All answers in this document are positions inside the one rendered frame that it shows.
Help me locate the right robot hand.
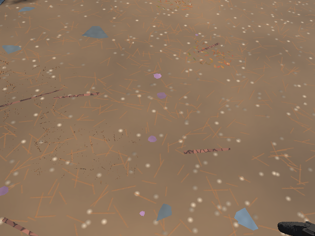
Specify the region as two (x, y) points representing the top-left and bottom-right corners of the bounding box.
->
(278, 221), (315, 236)

